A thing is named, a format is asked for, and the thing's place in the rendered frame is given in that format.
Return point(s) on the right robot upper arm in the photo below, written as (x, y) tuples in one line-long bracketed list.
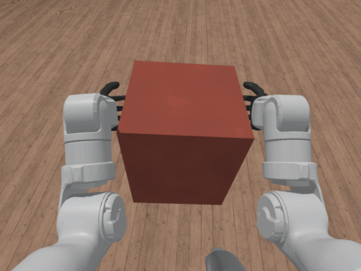
[(296, 222)]

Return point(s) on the robot left forearm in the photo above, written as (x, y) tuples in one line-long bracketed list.
[(87, 123)]

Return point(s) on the right robot thigh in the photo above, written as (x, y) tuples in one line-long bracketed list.
[(223, 261)]

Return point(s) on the left robot upper arm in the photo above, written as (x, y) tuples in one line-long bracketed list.
[(88, 224)]

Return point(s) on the carton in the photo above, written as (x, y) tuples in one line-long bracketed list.
[(184, 132)]

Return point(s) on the right robot shin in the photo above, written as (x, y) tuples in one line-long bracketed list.
[(217, 249)]

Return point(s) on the robot right hand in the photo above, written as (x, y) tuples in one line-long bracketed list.
[(257, 90)]

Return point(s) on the robot right forearm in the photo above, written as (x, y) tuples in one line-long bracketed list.
[(285, 121)]

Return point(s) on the robot left hand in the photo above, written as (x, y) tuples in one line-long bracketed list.
[(106, 90)]

